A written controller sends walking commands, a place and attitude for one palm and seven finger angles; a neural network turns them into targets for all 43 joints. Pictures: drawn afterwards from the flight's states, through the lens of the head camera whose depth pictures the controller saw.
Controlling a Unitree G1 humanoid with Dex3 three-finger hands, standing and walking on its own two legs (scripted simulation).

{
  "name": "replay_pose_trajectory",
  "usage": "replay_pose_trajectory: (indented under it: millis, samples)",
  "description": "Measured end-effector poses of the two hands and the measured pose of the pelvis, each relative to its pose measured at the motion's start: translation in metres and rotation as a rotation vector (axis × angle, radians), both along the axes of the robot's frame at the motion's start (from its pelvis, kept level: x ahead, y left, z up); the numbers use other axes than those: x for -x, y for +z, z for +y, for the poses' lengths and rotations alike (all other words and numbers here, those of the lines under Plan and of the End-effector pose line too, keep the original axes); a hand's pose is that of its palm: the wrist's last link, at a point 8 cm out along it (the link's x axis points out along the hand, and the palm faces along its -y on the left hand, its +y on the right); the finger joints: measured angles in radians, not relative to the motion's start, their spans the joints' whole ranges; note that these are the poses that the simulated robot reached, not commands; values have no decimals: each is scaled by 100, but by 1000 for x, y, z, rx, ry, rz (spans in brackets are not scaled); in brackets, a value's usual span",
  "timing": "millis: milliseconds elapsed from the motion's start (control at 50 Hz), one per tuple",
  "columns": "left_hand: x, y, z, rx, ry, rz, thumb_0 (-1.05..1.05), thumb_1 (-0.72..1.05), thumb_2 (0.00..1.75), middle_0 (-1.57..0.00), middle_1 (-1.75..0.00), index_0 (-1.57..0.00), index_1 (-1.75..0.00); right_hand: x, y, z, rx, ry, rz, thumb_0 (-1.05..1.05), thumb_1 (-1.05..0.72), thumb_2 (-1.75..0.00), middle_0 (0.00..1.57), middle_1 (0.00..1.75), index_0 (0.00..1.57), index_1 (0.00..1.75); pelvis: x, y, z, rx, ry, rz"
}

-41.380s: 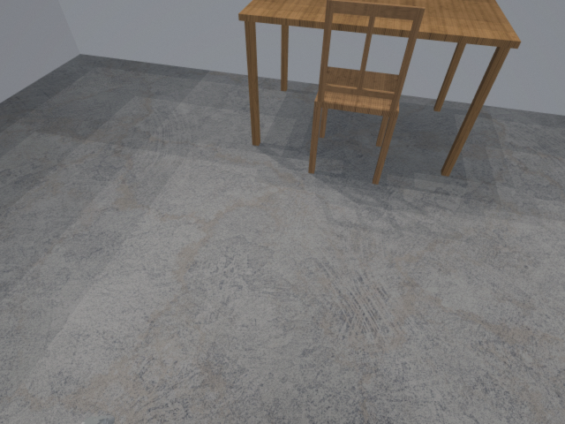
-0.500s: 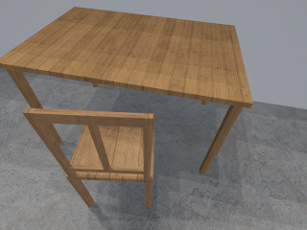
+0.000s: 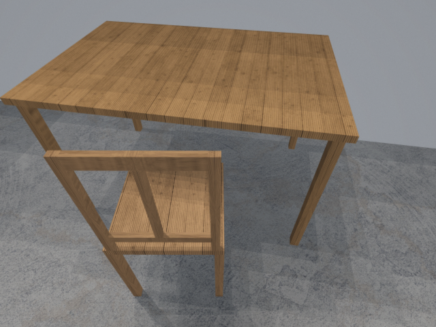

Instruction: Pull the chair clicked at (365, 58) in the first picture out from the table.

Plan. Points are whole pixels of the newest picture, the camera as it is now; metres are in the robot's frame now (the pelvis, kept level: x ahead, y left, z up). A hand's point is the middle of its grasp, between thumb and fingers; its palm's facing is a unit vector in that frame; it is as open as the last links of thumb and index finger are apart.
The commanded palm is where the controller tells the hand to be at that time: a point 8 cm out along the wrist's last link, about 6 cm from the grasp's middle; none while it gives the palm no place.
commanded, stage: come to a stop and stand still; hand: left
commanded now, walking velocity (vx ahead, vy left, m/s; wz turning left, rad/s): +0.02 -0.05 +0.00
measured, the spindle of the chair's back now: (150, 206) +0.42 +0.20 -0.09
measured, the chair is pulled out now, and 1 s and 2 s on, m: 0.16 0.16 0.16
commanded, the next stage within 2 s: look again from close up in 0.64 s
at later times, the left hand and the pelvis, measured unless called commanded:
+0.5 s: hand out of the picture +0.04 +0.16 -0.17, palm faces -0.01 -0.99 -0.17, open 7.4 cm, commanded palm none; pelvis +0.04 +0.00 +0.01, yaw -1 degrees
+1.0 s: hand out of the picture +0.04 +0.17 -0.17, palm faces -0.01 -0.98 -0.19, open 7.4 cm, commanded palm none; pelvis +0.04 -0.01 +0.01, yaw -1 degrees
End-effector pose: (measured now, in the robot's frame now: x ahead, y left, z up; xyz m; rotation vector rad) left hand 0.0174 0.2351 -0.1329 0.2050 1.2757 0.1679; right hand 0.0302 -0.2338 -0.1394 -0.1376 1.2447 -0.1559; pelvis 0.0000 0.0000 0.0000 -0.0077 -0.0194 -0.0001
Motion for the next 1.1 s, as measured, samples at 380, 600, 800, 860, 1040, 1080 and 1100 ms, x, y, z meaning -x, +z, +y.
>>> replay_pose_trajectory:
  millis: [380, 600, 800, 860, 1040, 1080, 1100]
  samples:
    - [-12, -6, -21, 72, -9, 82, 0, 91, 90, -20, -30, -20, -30, -19, 11, 2, 15, -11, 53, 1, -91, -90, 20, 30, 20, 30, -29, 8, -3, -11, -22, 5]
    - [-24, -6, -22, 68, -2, 82, 0, 91, 90, -20, -30, -20, -30, -28, 12, 1, 21, -12, 71, 1, -91, -90, 20, 30, 20, 30, -39, 11, -6, -12, -19, 1]
    - [-27, -2, -17, 52, -2, 82, 0, 91, 90, -19, -30, -20, -30, -28, 13, 0, 16, -10, 87, 1, -91, -90, 20, 30, 20, 30, -41, 13, -7, -14, -17, 3]
    - [-26, -2, -17, 52, -1, 88, 0, 91, 90, -19, -30, -20, -30, -26, 13, 0, 15, -11, 93, 1, -91, -90, 20, 30, 20, 30, -41, 13, -7, -15, -17, 3]
    - [-19, -2, -20, 62, 5, 108, 0, 91, 90, -19, -30, -20, -30, -20, 13, 2, 13, -13, 114, 1, -91, -90, 20, 30, 20, 30, -41, 14, -7, -15, -16, 4]
    - [-17, -3, -21, 65, 6, 113, 0, 91, 90, -19, -30, -20, -30, -19, 13, 2, 13, -14, 118, 1, -91, -90, 20, 30, 20, 30, -41, 14, -7, -15, -16, 5]
    - [-16, -3, -22, 67, 6, 115, 0, 91, 90, -19, -30, -20, -30, -18, 13, 2, 13, -14, 119, 1, -91, -90, 20, 30, 20, 30, -41, 14, -7, -15, -16, 5]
